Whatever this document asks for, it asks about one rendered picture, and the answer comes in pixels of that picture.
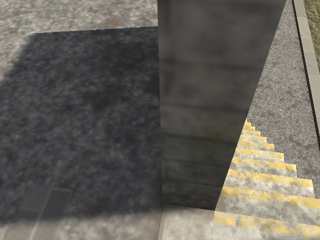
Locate stairs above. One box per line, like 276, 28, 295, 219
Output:
215, 119, 320, 227

